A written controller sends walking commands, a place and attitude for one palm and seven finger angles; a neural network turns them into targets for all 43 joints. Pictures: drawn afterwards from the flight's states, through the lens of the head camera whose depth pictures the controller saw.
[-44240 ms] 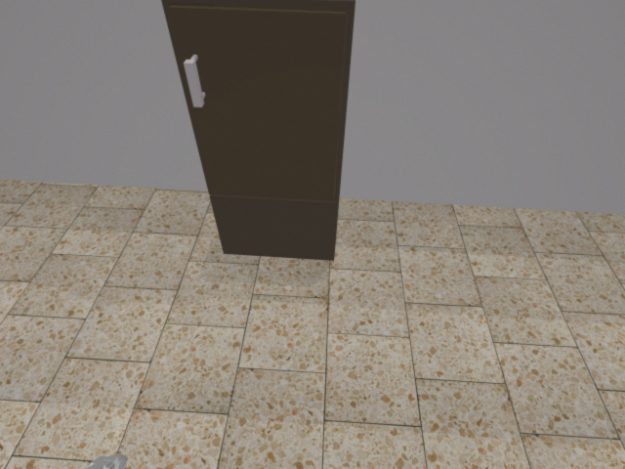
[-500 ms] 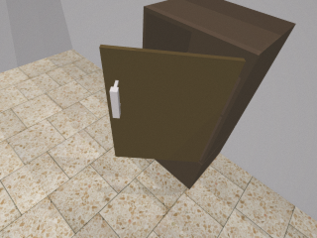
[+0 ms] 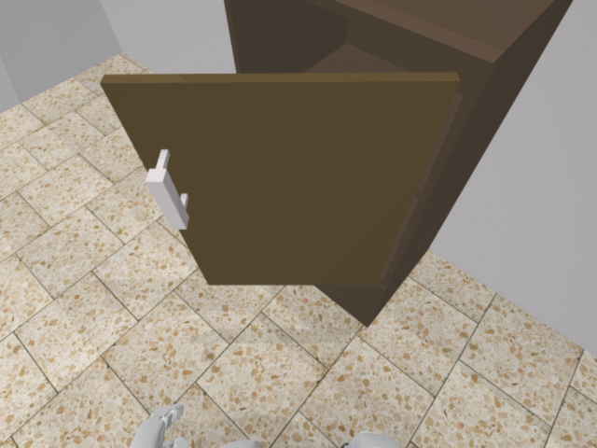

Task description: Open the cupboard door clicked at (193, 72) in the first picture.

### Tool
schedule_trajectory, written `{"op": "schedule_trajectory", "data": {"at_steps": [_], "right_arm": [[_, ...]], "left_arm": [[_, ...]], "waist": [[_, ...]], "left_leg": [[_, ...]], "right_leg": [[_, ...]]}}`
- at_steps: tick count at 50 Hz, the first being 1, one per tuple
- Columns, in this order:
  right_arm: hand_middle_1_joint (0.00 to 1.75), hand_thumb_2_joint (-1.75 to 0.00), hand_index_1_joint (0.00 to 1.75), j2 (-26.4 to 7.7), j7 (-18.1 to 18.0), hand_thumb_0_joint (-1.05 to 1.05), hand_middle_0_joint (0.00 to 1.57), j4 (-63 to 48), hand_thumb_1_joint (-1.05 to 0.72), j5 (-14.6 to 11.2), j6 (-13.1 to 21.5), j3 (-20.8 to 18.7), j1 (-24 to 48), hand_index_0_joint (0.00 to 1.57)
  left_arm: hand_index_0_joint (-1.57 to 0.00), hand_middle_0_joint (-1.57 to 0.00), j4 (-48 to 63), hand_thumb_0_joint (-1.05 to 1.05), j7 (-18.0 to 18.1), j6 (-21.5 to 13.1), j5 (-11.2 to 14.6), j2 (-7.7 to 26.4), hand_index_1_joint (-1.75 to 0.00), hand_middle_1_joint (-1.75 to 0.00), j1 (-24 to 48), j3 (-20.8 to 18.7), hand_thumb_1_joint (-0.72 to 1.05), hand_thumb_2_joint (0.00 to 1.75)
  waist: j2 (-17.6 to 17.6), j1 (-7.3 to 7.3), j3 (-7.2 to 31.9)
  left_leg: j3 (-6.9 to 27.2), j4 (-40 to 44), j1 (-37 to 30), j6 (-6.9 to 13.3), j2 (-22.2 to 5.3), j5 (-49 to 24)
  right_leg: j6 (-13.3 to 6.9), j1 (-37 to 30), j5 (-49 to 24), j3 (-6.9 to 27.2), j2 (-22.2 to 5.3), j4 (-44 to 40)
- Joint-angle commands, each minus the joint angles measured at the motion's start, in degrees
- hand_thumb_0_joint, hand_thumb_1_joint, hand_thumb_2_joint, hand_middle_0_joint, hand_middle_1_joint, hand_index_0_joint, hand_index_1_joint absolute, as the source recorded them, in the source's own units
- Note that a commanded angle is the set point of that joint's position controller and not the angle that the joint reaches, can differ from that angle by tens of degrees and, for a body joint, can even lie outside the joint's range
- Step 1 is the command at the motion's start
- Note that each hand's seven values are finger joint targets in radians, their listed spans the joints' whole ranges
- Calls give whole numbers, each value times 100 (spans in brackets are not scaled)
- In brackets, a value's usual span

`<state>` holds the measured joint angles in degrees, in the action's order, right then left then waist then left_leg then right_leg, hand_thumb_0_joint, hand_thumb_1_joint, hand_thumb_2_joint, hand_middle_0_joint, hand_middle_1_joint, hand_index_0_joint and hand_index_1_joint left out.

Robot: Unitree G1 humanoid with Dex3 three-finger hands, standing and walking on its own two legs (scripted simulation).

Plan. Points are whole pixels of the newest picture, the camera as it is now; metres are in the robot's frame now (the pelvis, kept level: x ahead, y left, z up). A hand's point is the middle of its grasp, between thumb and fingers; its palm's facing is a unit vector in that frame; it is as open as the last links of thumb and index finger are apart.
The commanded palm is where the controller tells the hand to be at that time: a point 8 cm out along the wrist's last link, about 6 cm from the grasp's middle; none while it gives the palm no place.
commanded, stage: come to a stop and stand still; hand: left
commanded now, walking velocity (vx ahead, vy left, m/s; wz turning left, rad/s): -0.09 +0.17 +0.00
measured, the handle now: (172, 190) +0.47 +0.21 +0.03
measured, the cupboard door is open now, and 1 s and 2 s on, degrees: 41 41 41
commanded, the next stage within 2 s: look again from close up in 1.22 s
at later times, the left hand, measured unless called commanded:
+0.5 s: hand out of the picture -0.02 +0.27 -0.17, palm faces +0.10 -0.97 -0.21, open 7.4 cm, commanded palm none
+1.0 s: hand out of the picture -0.08 +0.23 -0.16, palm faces +0.03 -0.98 -0.17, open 7.4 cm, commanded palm none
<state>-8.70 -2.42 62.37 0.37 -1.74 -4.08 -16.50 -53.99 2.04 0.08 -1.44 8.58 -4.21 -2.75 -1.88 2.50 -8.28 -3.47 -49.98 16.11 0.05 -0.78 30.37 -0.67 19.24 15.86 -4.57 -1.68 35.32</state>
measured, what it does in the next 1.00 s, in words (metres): walks backwards: left foot, then right foot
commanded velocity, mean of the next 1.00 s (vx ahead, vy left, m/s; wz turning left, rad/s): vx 0.00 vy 0.02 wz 0.00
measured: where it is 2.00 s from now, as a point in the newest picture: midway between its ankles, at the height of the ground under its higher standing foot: outside the picture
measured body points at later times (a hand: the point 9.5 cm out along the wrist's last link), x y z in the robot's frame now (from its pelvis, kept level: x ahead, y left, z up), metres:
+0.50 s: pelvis -0.03 +0.06 +0.01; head -0.01 +0.10 +0.46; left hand -0.02 +0.32 -0.16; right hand +0.05 -0.16 -0.12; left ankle -0.04 +0.15 -0.72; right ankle -0.05 -0.09 -0.67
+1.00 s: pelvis -0.08 +0.07 +0.02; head -0.08 +0.08 +0.47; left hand -0.08 +0.29 -0.15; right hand -0.11 -0.14 -0.14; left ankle -0.04 +0.15 -0.72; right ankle -0.11 -0.05 -0.72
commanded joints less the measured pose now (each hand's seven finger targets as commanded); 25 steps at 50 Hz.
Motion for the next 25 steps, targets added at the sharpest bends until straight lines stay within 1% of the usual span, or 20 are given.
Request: {"op": "schedule_trajectory", "data": {"at_steps": [1,2,3,5,6,8,10,12,13,14,15,16,17,18,19,20,21,23,24,25], "right_arm": [[30,-90,30,-328,3,0,20,-377,-90,34,-112,-89,-152,20],[30,-90,30,-398,28,0,20,-384,-90,49,-141,-105,-95,20],[30,-90,30,-431,53,0,20,-395,-90,61,-147,-113,-72,20],[30,-90,30,-466,105,0,20,-449,-90,72,-180,-99,-11,20],[30,-90,30,-499,119,0,20,-480,-90,78,-177,-97,13,20],[30,-90,30,-519,136,0,20,-561,-90,79,-146,-86,127,20],[30,-90,30,-502,160,0,20,-688,-90,63,-110,-45,296,20],[30,-90,30,-485,174,0,20,-775,-90,43,-52,-20,425,20],[30,-90,30,-479,172,0,20,-796,-90,31,-13,-11,391,20],[30,-90,30,-476,170,0,20,-774,-90,27,9,-3,232,20],[30,-90,30,-487,166,0,20,-702,-90,27,39,6,33,20],[30,-90,30,-596,172,0,20,-640,-90,16,84,-5,-168,20],[30,-90,30,-986,167,0,20,-691,-90,54,144,-63,-164,20],[30,-90,30,-1392,163,0,20,-883,-90,104,126,-113,97,20],[30,-90,30,-1322,161,0,20,-973,-90,165,79,-52,451,20],[30,-90,30,-1015,102,0,20,-947,-90,168,141,31,679,20],[30,-90,30,-969,62,0,20,-958,-90,152,151,71,804,20],[30,-90,30,-875,35,0,20,-931,-90,97,192,118,791,20],[30,-90,30,-850,31,0,20,-891,-90,83,201,125,732,20],[30,-90,30,-838,23,0,20,-836,-90,69,207,128,585,20]], "left_arm": [[-20,-20,79,0,103,28,11,975,-30,-30,-765,-197,90,90],[-20,-20,125,0,104,27,19,908,-30,-30,-671,-194,90,90],[-20,-20,143,0,114,25,10,942,-30,-30,-651,-210,90,90],[-20,-20,187,0,101,0,-2,1013,-30,-30,-692,-216,90,90],[-20,-20,199,0,91,-6,-12,1043,-30,-30,-738,-234,90,90],[-20,-20,237,0,89,-9,-53,1077,-30,-30,-817,-284,90,90],[-20,-20,286,0,71,9,-84,1160,-30,-30,-837,-291,90,90],[-20,-20,296,0,37,38,-104,1222,-30,-30,-908,-300,90,90],[-20,-20,296,0,31,53,-112,1244,-30,-30,-889,-300,90,90],[-20,-20,314,0,18,73,-98,1266,-30,-30,-828,-302,90,90],[-20,-20,317,0,8,100,-65,1244,-30,-30,-755,-297,90,90],[-20,-20,314,0,-1,133,-21,1145,-30,-30,-723,-266,90,90],[-20,-20,382,0,-17,185,23,835,-30,-30,-896,-210,90,90],[-20,-20,462,0,-13,238,38,563,-30,-30,-848,-137,90,90],[-20,-20,435,0,13,280,19,651,-30,-30,-692,-138,90,90],[-20,-20,292,0,21,316,-20,656,-30,-30,-696,-149,90,90],[-20,-20,174,0,-8,317,-24,708,-30,-30,-894,-165,90,90],[-20,-20,-32,0,-40,254,-8,663,-30,-30,-1288,-132,90,90],[-20,-20,-100,0,-35,233,14,629,-30,-30,-1351,-102,90,90],[-20,-20,-122,0,-32,215,22,607,-30,-30,-1356,-80,90,90]], "waist": [[1159,-338,937],[1113,-306,806],[892,-307,895],[924,-276,929],[956,-296,1010],[1112,-356,1117],[1222,-382,1072],[1401,-448,1088],[1434,-425,1084],[1432,-320,1079],[1412,-214,1112],[1085,-100,1142],[-173,-131,1191],[-1582,-136,842],[-1196,-158,547],[-1121,-281,303],[-901,-404,283],[-564,-492,514],[-490,-475,645],[-442,-415,789]], "left_leg": [[648,-2304,963,-196,9,211],[654,-2348,1037,-246,-20,-48],[626,-2248,1069,-284,-12,-223],[564,-2082,1054,-349,2,-524],[530,-1920,1060,-373,18,-587],[447,-1359,1027,-409,-26,-516],[327,-630,806,-397,-34,-464],[184,145,506,-339,23,-441],[142,655,280,-310,27,-501],[31,1157,-37,-291,88,-791],[-30,1847,-554,-255,122,-1280],[81,2558,-1092,-203,21,-1785],[1063,3028,-1321,63,-817,-2117],[2009,3539,-374,521,-1806,-2587],[2058,3701,622,952,-1911,-2251],[1752,3894,776,876,-1571,-2393],[1476,3693,513,826,-1351,-2725],[1094,3420,-78,854,-1162,-3342],[996,3367,-331,884,-1107,-3541],[975,3328,-634,896,-1077,-3709]], "right_leg": [[-1291,-937,-5059,1524,-1956,-1150],[-1192,-791,-4659,1340,-1855,-1243],[-1129,-889,-4484,1223,-1763,-1238],[-1000,-801,-3985,1060,-1622,-1316],[-970,-929,-3844,1063,-1574,-1313],[-983,-1129,-3684,1048,-1567,-1270],[-973,-1026,-3313,1047,-1547,-1282],[-942,-962,-2818,1152,-1481,-1280],[-922,-863,-2582,1191,-1468,-1214],[-796,-678,-2229,1140,-1397,-1143],[-618,-404,-1843,1079,-1281,-1003],[-381,-65,-1261,940,-1077,-693],[-58,496,45,533,-541,-29],[244,591,1567,170,-50,886],[192,209,1629,541,-125,1500],[190,199,1263,766,-138,1815],[158,291,970,775,-83,2117],[174,473,692,690,-60,2282],[209,419,698,670,-71,2128],[234,393,721,618,-69,1887]]}}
